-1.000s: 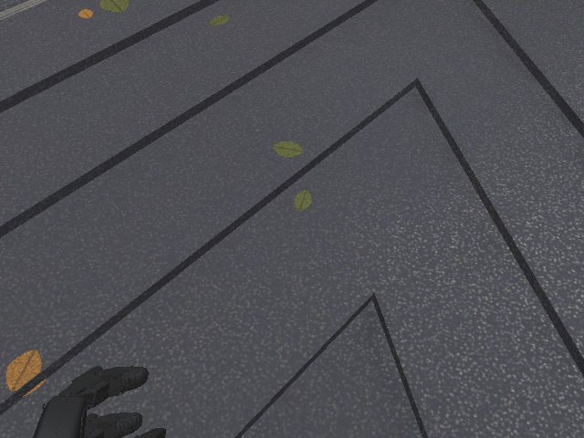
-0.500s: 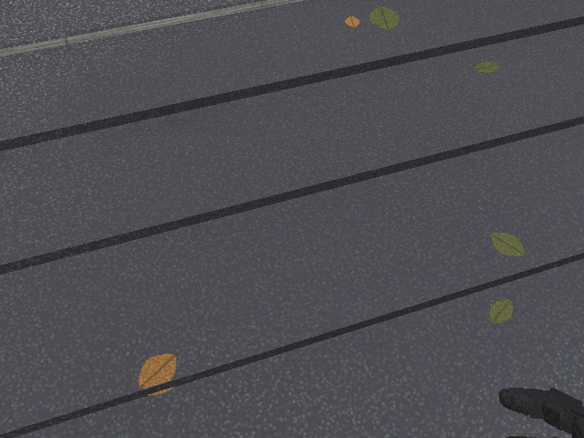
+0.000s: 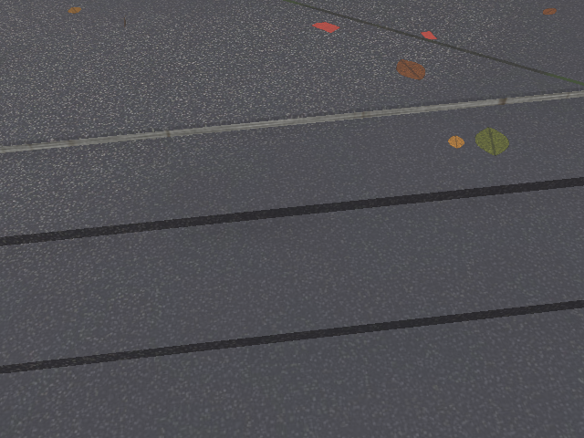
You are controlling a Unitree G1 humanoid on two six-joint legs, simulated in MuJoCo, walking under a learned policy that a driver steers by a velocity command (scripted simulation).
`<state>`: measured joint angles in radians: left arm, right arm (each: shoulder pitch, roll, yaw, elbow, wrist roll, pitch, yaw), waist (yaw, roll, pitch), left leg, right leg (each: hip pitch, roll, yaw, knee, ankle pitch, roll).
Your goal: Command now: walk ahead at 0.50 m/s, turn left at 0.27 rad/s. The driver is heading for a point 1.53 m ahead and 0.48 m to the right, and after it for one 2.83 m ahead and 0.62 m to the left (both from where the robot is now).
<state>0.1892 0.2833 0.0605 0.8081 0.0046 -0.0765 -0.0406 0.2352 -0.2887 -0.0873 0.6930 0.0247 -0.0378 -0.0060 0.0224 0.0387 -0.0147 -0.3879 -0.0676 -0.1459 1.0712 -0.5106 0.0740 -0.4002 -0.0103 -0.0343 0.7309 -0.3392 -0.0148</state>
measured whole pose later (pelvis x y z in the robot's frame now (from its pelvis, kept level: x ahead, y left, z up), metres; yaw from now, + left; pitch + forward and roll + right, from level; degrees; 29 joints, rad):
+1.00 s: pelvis +0.41 +0.02 +0.06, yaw -16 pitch +0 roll +3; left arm 0.45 0.21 0.04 0.84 0.00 -0.03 0.01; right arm -0.09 -0.24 -0.04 0.69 0.00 -0.04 -0.01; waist 0.10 0.03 0.05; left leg -0.53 -0.01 -0.01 1.10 -0.37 0.01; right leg -0.25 0.04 0.06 0.52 -0.25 -0.08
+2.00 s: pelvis +0.78 -0.23 +0.07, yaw -41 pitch +1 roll -1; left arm 0.33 0.24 0.05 0.74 0.01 -0.06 -0.03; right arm 0.21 -0.29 -0.05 0.81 0.03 -0.05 0.00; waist 0.01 0.04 0.02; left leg -0.78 0.11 -0.05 1.41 -0.26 -0.01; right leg -0.16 0.05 -0.08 0.35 -0.21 -0.07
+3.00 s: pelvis +1.26 -0.50 +0.13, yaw -5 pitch +1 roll -3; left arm 0.25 0.28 0.08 0.76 -0.01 -0.06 0.00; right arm 0.18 -0.32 -0.07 0.61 0.03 0.04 0.00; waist 0.01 0.03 0.01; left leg -0.57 0.07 0.02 1.07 -0.42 0.01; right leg -0.18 -0.02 -0.10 0.35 -0.49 0.09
